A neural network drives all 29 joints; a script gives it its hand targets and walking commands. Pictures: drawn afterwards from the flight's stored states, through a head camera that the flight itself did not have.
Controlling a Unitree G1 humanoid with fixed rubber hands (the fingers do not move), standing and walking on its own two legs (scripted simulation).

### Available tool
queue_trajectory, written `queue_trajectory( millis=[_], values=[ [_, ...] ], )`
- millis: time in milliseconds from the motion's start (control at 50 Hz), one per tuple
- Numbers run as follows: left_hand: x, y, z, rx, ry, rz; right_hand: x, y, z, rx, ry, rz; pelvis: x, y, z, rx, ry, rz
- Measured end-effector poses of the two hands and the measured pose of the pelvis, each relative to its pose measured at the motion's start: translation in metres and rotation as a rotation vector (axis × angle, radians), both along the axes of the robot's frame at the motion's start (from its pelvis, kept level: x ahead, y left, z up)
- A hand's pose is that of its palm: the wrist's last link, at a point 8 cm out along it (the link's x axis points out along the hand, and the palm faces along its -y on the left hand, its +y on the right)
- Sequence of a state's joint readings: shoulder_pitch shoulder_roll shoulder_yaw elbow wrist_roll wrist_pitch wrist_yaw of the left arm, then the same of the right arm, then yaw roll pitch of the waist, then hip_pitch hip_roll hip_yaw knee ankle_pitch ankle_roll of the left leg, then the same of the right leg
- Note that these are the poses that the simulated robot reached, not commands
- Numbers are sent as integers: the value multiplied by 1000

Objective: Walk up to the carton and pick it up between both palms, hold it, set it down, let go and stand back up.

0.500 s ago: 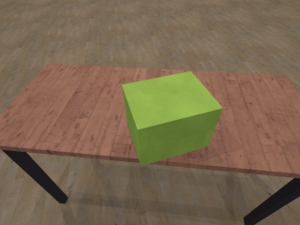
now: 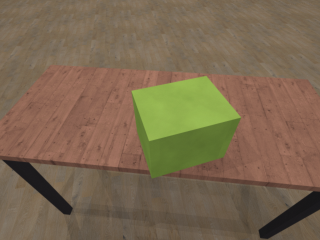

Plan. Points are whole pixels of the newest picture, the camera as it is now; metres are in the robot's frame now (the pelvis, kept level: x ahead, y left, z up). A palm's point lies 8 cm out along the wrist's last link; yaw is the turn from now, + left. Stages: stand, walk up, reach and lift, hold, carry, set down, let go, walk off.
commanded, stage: walk up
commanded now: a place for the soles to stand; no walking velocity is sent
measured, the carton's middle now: (179, 125) +0.45 -0.04 +0.03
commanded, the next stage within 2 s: reach and lift in 0.44 s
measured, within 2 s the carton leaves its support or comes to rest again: neither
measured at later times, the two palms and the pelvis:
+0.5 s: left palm out of the picture +0.03 +0.30 -0.11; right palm out of the picture +0.07 -0.30 -0.10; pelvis -0.01 +0.00 +0.00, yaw +0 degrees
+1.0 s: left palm out of the picture +0.17 +0.26 -0.07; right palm out of the picture +0.14 -0.27 -0.12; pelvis +0.01 +0.00 -0.02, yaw -1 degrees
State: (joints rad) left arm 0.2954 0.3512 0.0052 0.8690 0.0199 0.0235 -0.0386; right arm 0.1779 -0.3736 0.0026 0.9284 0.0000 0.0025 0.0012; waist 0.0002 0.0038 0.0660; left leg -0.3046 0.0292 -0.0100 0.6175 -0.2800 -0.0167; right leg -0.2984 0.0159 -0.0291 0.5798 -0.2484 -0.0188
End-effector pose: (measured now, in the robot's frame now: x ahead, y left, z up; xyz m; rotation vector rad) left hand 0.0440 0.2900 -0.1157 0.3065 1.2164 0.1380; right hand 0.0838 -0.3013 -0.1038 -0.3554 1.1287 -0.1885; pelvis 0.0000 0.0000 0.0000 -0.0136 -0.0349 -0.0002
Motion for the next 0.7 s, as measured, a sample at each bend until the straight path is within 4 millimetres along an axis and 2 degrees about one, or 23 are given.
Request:
queue_trajectory(
  millis=[500,580,640,700],
  values=[
    [-15,5,1,16,26,22,-9,2,1,11,3,-7,-7,2,3,-3,1,0],
    [5,0,-8,46,90,38,1,3,-11,47,-57,32,-19,-1,-11,7,-62,2],
    [35,-14,-20,21,47,21,10,8,-19,53,-110,58,-23,-5,-27,27,-113,9],
    [70,-32,-27,-35,-34,-12,17,17,-18,56,-158,47,-19,-8,-36,35,-136,10]
  ],
)
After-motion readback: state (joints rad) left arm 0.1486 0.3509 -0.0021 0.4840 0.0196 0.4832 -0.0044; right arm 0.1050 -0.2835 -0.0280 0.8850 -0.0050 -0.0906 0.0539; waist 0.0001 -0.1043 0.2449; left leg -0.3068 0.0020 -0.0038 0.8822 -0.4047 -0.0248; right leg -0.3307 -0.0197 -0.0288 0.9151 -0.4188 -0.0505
